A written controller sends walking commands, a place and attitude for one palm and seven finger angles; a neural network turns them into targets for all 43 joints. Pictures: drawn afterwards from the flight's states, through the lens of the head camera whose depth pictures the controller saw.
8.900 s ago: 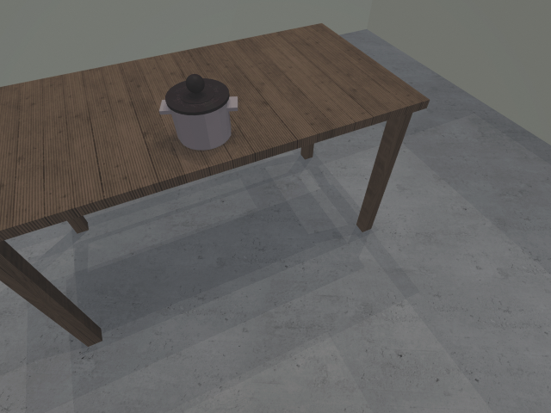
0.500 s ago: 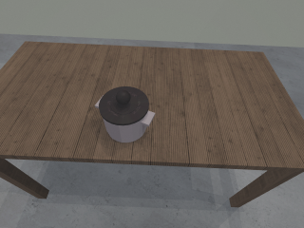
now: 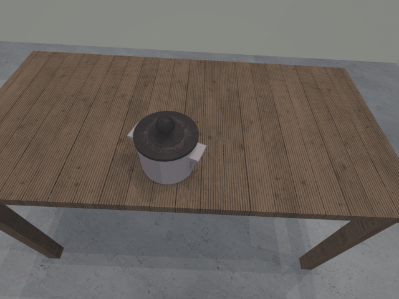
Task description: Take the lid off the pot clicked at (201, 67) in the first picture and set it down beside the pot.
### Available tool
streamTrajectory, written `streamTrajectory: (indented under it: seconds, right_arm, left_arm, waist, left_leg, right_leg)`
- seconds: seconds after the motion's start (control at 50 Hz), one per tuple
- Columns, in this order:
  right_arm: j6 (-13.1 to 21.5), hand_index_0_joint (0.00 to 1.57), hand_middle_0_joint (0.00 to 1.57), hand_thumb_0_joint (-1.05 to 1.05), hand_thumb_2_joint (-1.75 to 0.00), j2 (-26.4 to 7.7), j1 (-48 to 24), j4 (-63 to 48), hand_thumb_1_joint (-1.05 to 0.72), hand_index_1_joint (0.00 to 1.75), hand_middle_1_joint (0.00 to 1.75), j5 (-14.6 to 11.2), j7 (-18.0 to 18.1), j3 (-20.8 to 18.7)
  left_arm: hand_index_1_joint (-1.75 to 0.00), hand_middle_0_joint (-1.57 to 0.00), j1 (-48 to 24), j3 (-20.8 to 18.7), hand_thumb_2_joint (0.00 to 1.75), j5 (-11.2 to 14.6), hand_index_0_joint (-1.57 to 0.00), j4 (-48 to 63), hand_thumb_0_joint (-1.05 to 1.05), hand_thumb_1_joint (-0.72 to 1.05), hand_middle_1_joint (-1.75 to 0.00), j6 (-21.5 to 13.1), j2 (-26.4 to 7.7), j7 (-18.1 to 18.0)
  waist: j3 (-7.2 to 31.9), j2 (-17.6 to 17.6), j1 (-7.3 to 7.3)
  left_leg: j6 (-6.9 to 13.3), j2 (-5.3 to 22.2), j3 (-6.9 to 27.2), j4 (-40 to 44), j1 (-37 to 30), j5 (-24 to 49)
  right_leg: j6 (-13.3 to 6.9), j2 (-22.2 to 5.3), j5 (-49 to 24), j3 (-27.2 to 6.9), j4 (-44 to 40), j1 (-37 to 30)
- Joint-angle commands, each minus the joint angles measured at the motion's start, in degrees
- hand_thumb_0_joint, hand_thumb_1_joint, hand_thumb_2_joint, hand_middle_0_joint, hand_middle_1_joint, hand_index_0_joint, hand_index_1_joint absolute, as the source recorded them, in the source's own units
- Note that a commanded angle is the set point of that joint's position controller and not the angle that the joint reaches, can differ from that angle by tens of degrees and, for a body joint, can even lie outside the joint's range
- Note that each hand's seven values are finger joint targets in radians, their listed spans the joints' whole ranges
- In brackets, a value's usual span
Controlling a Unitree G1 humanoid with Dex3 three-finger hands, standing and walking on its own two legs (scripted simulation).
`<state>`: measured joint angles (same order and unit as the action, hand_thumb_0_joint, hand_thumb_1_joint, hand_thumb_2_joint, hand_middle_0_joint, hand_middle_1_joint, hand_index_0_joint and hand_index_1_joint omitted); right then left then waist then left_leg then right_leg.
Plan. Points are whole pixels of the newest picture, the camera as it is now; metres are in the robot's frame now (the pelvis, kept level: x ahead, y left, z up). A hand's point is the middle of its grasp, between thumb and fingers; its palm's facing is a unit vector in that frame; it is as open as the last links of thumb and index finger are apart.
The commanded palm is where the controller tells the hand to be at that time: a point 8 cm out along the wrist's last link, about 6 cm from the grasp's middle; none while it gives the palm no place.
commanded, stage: look again from close up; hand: left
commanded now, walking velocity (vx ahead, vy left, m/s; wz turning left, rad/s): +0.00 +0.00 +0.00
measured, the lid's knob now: (165, 124) +0.47 +0.11 +0.06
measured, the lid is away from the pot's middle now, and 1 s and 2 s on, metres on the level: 0.00 0.00 0.00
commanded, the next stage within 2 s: lift the closed hand beside the body in 0.10 s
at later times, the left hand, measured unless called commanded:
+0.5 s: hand out of the picture +0.12 +0.19 -0.08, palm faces +0.21 -0.94 -0.28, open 5.6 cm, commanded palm +0.07 +0.24 -0.05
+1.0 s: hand out of the picture +0.12 +0.23 -0.05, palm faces +0.30 -0.87 -0.39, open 3.1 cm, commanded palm +0.08 +0.26 +0.00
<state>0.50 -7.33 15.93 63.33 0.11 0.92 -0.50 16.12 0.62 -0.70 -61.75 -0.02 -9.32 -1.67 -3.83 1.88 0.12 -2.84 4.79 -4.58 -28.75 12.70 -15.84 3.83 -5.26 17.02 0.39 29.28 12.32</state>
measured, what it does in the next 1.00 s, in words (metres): stands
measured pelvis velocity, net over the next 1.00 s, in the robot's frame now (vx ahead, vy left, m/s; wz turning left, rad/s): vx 0.01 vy -0.01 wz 0.06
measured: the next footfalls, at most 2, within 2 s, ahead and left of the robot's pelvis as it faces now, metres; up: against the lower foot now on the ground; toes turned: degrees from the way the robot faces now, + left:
none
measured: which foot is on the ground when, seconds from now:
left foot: down 0.00-1.00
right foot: down 0.00-1.00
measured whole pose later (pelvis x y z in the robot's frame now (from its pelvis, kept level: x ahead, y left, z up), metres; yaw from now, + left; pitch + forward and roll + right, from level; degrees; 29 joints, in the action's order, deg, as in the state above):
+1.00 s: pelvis +0.01 -0.01 +0.00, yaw +3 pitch +1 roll +0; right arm 6.5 -11.1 11.5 40.5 -0.4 3.0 -0.9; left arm 31.6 -7.5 0.6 -4.9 2.6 -11.8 -7.1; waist -3.0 -1.9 1.6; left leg -3.1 4.2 -1.2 -27.9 12.9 -15.6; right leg 3.3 -5.7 17.9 3.9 28.1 10.5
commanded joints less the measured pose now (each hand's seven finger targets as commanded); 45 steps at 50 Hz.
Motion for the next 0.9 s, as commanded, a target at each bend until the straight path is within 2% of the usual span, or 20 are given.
streamTrajectory:
  seconds: [0.0,0.16,0.18,0.2,0.22,0.24,0.26,0.28,0.32,0.38,0.4,0.46,0.48,0.56,0.58,0.62,0.68,0.72,0.8,0.88]
  right_arm:
    - [1.00,0.20,0.20,0.00,-0.90,-5.56,3.84,-1.89,-0.90,0.30,0.30,-0.02,0.25,-0.99]
    - [0.97,0.20,0.20,0.00,-0.90,-5.09,4.05,-1.70,-0.90,0.30,0.30,-0.04,0.22,-1.02]
    - [1.40,0.20,0.20,0.00,-0.90,-10.54,2.81,-3.86,-0.90,0.30,0.30,1.58,-0.14,-1.18]
    - [10.22,0.20,0.20,0.00,-0.90,-15.59,-11.47,-19.15,-0.90,0.30,0.30,-2.24,-0.25,-1.75]
    - [16.15,0.20,0.20,0.00,-0.90,-12.54,-5.33,-21.10,-0.90,0.30,0.30,-3.24,1.90,-1.54]
    - [17.68,0.20,0.20,0.00,-0.90,-10.93,-8.54,-17.75,-0.90,0.30,0.30,-3.39,1.87,-1.37]
    - [18.21,0.20,0.20,0.00,-0.90,-11.62,-9.30,-16.43,-0.90,0.30,0.30,-2.78,1.23,-0.94]
    - [17.73,0.20,0.20,0.00,-0.90,-11.77,-10.14,-16.59,-0.90,0.30,0.30,-2.21,0.48,-1.51]
    - [15.31,0.20,0.20,0.00,-0.90,-12.46,-10.23,-18.79,-0.90,0.30,0.30,-1.69,-0.81,-3.75]
    - [13.69,0.20,0.20,0.00,-0.90,-12.07,-11.31,-24.77,-0.90,0.30,0.30,-1.29,-0.99,-4.36]
    - [13.56,0.20,0.20,0.00,-0.90,-11.70,-11.77,-27.45,-0.90,0.30,0.30,-1.23,-0.93,-4.00]
    - [11.01,0.20,0.20,0.00,-0.90,-11.21,-12.62,-30.92,-0.90,0.30,0.30,-1.84,-0.31,-3.92]
    - [10.00,0.20,0.20,0.00,-0.90,-11.31,-12.14,-31.65,-0.90,0.30,0.30,-2.04,0.01,-4.03]
    - [9.39,0.20,0.20,0.00,-0.90,-11.35,-11.50,-35.32,-0.90,0.30,0.30,-1.43,1.36,-3.08]
    - [9.15,0.20,0.20,0.00,-0.90,-11.24,-10.92,-35.34,-0.90,0.30,0.30,-1.28,1.74,-2.89]
    - [8.80,0.20,0.20,0.00,-0.90,-11.23,-11.32,-35.64,-0.90,0.30,0.30,-1.02,2.16,-2.45]
    - [8.67,0.20,0.20,0.00,-0.90,-11.49,-10.72,-35.88,-0.90,0.30,0.30,-0.89,2.53,-2.64]
    - [9.18,0.20,0.20,0.00,-0.90,-11.42,-11.02,-35.83,-0.90,0.30,0.30,-0.69,2.63,-2.58]
    - [8.70,0.20,0.20,0.00,-0.90,-11.30,-11.84,-34.23,-0.90,0.30,0.30,-0.71,2.69,-2.71]
    - [9.33,0.20,0.20,0.00,-0.90,-11.19,-12.06,-33.27,-0.90,0.30,0.30,-0.55,2.76,-2.92]
  left_arm:
    - [-0.30,-0.20,5.09,-0.93,0.90,-0.18,-0.20,1.24,0.00,0.90,-0.30,-0.90,-5.60,-0.45]
    - [-0.30,-0.20,5.75,-0.71,0.90,-0.23,-0.20,0.93,0.00,0.90,-0.30,-0.98,-5.13,-0.53]
    - [-0.30,-0.20,0.14,-1.03,0.90,0.41,-0.20,3.24,0.00,0.90,-0.30,-2.68,-12.59,-0.67]
    - [-0.35,-0.24,-31.86,-5.18,0.90,8.19,-0.24,67.46,0.00,0.90,-0.35,-9.61,-21.42,-3.78]
    - [-0.40,-0.29,-6.69,1.69,0.90,7.02,-0.29,64.95,0.00,0.90,-0.40,-5.25,-11.48,-6.26]
    - [-0.44,-0.33,4.87,2.92,0.90,5.40,-0.33,56.94,0.00,0.90,-0.44,-0.12,-2.10,-7.81]
    - [-0.49,-0.38,10.14,6.93,0.90,4.02,-0.38,49.67,0.00,0.90,-0.49,2.01,3.56,-7.68]
    - [-0.54,-0.42,14.06,7.68,0.90,1.90,-0.42,40.88,0.00,0.90,-0.54,2.70,5.85,-7.55]
    - [-0.64,-0.51,13.91,1.64,0.90,-0.18,-0.51,35.23,0.00,0.90,-0.64,1.80,1.07,-7.22]
    - [-0.78,-0.64,20.90,-7.41,0.90,-0.32,-0.64,50.85,0.00,0.90,-0.78,-0.41,-7.68,-7.21]
    - [-0.83,-0.68,20.75,-6.69,0.90,-0.11,-0.68,56.10,0.00,0.90,-0.83,-0.66,-6.92,-7.12]
    - [-0.97,-0.82,19.23,-5.90,0.90,0.42,-0.82,52.51,0.00,0.90,-0.97,0.19,-4.11,-6.67]
    - [-1.02,-0.86,17.62,-7.50,0.90,0.65,-0.86,52.58,0.00,0.90,-1.02,-0.09,-5.51,-6.74]
    - [-1.21,-1.04,10.30,-8.58,0.90,1.69,-1.04,65.31,0.00,0.90,-1.21,-1.25,-8.36,-6.71]
    - [-1.26,-1.08,9.09,-9.84,0.90,1.67,-1.08,66.67,0.00,0.90,-1.26,-1.21,-9.82,-7.01]
    - [-1.36,-1.17,10.96,-7.26,0.90,1.90,-1.17,63.68,0.00,0.90,-1.36,-0.19,-6.39,-6.56]
    - [-1.50,-1.30,11.45,-9.50,0.90,1.71,-1.30,63.53,0.00,0.90,-1.50,-0.20,-8.58,-6.46]
    - [-1.50,-1.30,13.62,-10.00,0.90,1.65,-1.30,66.13,0.00,0.90,-1.50,-0.32,-9.16,-6.47]
    - [-1.50,-1.30,17.65,-10.49,0.90,1.35,-1.30,61.63,0.00,0.90,-1.50,0.42,-8.10,-6.29]
    - [-1.50,-1.30,16.48,-13.40,0.90,1.16,-1.30,66.31,0.00,0.90,-1.50,-0.65,-11.52,-6.39]
  waist:
    - [0.75,-1.66,0.34]
    - [0.97,-1.90,0.24]
    - [3.69,-11.17,-1.87]
    - [14.09,-13.42,0.93]
    - [19.46,-13.05,-1.28]
    - [13.36,-9.78,-0.47]
    - [5.09,-4.44,-1.51]
    - [-0.32,1.88,-1.98]
    - [-1.74,7.18,-0.23]
    - [7.69,1.02,3.31]
    - [8.74,-2.15,2.95]
    - [1.10,1.49,0.73]
    - [0.13,2.28,0.24]
    - [5.82,-5.14,0.31]
    - [6.60,-5.09,-0.14]
    - [4.25,-3.73,-0.36]
    - [4.66,-2.69,0.35]
    - [7.01,-5.83,1.36]
    - [5.18,-0.50,1.46]
    - [8.27,-2.01,2.31]
  left_leg:
    - [3.41,1.96,1.70,4.25,-1.25,11.68]
    - [3.50,2.02,1.70,4.35,-1.83,10.71]
    - [4.05,-2.11,2.58,5.46,-3.52,17.15]
    - [3.27,-7.36,3.64,4.35,-3.44,9.35]
    - [3.15,-5.16,1.34,6.21,-8.52,11.58]
    - [2.50,-4.95,1.81,6.60,-6.35,13.19]
    - [2.70,-5.23,3.08,6.94,-3.80,12.83]
    - [3.23,-5.25,3.78,6.40,-1.04,11.97]
    - [3.09,-4.40,4.34,5.65,1.95,10.37]
    - [2.45,-4.61,2.52,6.09,-0.61,9.57]
    - [2.42,-5.10,1.87,6.07,-1.20,9.28]
    - [2.71,-5.46,1.07,4.76,0.72,4.84]
    - [2.61,-5.42,0.99,4.18,0.73,3.56]
    - [3.19,-6.15,-0.12,3.24,-4.10,5.98]
    - [3.14,-5.91,0.10,2.95,-4.82,6.52]
    - [3.43,-6.12,0.07,3.03,-4.47,7.24]
    - [3.46,-6.02,0.55,3.21,-4.14,7.85]
    - [3.58,-6.04,0.44,3.55,-5.02,10.41]
    - [3.71,-5.73,0.88,3.29,-3.55,12.30]
    - [3.92,-5.49,0.92,3.18,-5.07,14.70]
  right_leg:
    - [-4.03,-1.63,-10.65,-0.25,-5.15,1.43]
    - [-3.97,-1.57,-9.83,-0.46,-5.35,2.33]
    - [-5.14,2.42,-13.15,0.64,-0.23,-2.19]
    - [-4.69,2.67,-8.97,0.84,-3.54,-0.79]
    - [-6.31,3.88,-11.42,3.47,-1.87,-3.45]
    - [-6.10,4.53,-12.48,4.94,-3.30,-3.61]
    - [-5.24,4.34,-11.82,6.92,-4.88,-1.80]
    - [-4.61,4.38,-11.24,7.90,-6.12,0.46]
    - [-4.18,4.61,-8.65,8.37,-5.35,2.90]
    - [-4.67,4.29,-6.47,7.40,-5.18,-2.79]
    - [-4.59,4.21,-6.49,6.88,-5.31,-3.04]
    - [-3.97,4.61,-3.30,6.68,-6.97,2.77]
    - [-3.97,4.53,-2.42,6.58,-7.95,3.54]
    - [-3.85,4.20,-4.67,5.51,-8.29,1.78]
    - [-3.81,4.28,-5.37,5.66,-8.57,1.78]
    - [-3.62,4.34,-7.09,5.93,-8.33,2.42]
    - [-3.58,4.29,-7.63,6.39,-7.97,1.60]
    - [-3.88,4.19,-10.13,6.33,-6.93,-0.35]
    - [-3.54,4.42,-12.75,7.09,-6.28,-0.20]
    - [-3.57,4.29,-14.14,6.94,-5.50,-1.39]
